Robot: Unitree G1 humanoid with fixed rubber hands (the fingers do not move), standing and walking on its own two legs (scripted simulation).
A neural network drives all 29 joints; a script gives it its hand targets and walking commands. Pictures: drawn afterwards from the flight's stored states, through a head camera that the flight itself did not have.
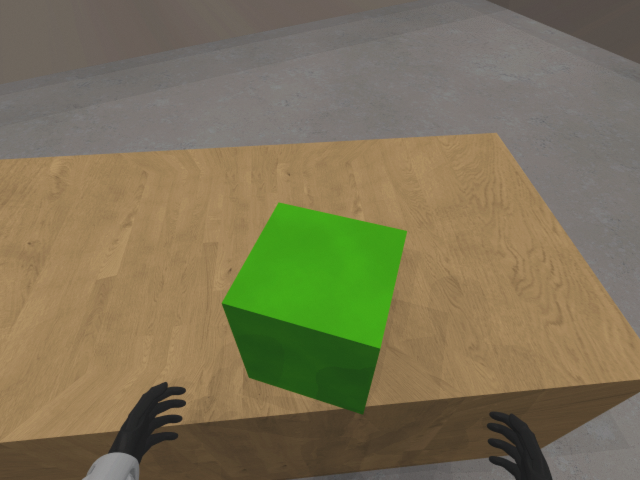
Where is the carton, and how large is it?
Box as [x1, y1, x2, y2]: [222, 203, 406, 414]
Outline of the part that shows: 278,203 222,301 222,305 248,376 362,414 381,343 406,231 283,203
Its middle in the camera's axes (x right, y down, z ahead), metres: +0.00 +0.11 +0.63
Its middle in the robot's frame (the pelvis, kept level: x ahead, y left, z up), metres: +0.39 +0.02 -0.08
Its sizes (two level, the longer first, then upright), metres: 0.210 0.200 0.250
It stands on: a pedestal, 0.57 m high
